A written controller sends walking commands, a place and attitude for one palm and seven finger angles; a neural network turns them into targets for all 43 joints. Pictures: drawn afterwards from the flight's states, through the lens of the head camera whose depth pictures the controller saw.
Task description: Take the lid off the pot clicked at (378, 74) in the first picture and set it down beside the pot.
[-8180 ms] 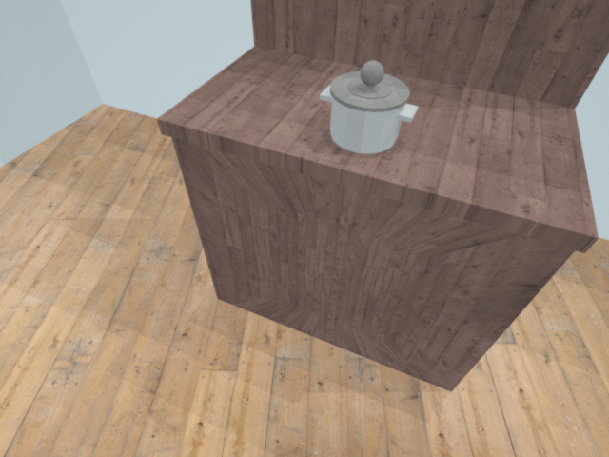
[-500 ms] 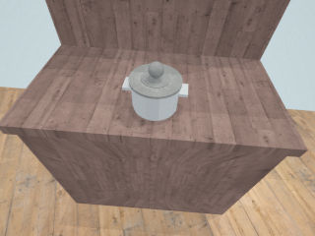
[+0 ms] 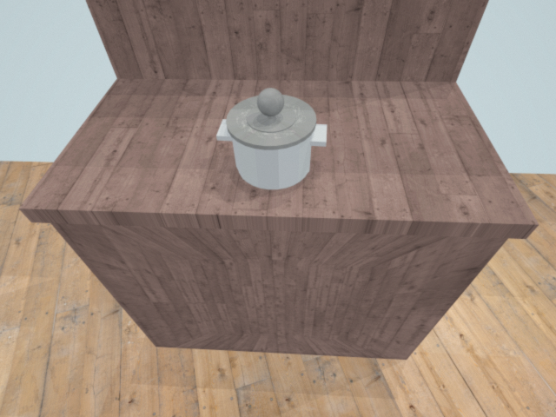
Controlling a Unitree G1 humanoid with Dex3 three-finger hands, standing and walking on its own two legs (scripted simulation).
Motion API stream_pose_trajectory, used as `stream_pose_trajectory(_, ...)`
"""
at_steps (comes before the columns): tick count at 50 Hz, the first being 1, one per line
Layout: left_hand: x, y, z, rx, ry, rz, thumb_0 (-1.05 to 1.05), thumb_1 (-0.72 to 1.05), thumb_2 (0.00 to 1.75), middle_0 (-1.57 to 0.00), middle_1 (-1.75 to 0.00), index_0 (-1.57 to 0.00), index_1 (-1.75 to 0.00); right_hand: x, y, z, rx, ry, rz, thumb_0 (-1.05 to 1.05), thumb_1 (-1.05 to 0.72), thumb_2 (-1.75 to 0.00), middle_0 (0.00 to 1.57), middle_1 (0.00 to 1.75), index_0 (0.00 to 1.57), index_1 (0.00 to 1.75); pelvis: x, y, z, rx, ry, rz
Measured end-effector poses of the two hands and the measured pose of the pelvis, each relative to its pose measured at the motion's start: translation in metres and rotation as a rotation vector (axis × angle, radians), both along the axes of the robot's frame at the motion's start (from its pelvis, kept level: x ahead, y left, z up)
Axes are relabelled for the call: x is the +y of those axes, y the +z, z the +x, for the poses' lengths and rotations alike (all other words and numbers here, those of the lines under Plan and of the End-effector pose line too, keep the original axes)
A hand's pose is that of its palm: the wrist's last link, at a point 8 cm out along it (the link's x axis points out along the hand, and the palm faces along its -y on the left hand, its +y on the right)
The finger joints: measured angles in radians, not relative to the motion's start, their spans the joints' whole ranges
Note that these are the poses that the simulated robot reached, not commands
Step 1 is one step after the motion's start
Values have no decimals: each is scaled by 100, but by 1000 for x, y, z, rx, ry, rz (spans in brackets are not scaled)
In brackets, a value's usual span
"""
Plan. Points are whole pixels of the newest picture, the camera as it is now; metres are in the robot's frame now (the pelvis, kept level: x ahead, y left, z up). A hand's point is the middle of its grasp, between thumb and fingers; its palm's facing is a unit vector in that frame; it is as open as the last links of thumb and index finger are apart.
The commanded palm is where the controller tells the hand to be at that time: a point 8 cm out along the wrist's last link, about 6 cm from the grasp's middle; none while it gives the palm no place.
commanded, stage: look again from close up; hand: left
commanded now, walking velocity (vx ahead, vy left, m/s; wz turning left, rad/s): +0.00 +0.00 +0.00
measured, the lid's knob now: (270, 102) +0.56 +0.05 +0.17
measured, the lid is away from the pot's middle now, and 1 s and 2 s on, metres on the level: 0.00 0.00 0.00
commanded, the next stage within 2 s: shuffle to correct the standing spot in 0.64 s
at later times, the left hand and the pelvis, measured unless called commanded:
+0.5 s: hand out of the picture -0.01 +0.18 -0.17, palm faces +0.02 -0.98 -0.20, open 7.4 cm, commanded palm none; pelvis -0.01 +0.01 +0.00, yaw +0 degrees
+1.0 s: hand out of the picture +0.01 +0.16 -0.17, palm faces +0.03 -0.98 -0.18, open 7.4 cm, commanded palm none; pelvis +0.03 -0.01 +0.00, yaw +0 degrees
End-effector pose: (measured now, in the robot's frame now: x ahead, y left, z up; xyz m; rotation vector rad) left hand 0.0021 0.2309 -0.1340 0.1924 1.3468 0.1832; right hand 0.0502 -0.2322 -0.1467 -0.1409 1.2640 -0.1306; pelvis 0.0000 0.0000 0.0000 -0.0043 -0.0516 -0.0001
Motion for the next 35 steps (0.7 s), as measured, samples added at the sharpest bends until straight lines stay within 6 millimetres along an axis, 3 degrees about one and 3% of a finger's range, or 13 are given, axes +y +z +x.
stream_pose_trajectory(19, 3, -6, -12, 27, 1, -31, 1, 91, 90, -20, -30, -20, -30, 18, 1, -52, 124, -34, 8, 1, -92, -90, 20, 30, 20, 30, 8, 1, -9, 22, 0, 2)
stream_pose_trajectory(35, -6, -8, -20, 69, 17, -51, 0, 91, 90, -20, -30, -20, -30, 19, 3, -53, 148, -52, 7, 1, -93, -90, 20, 30, 20, 30, 6, 2, -3, 39, -3, 3)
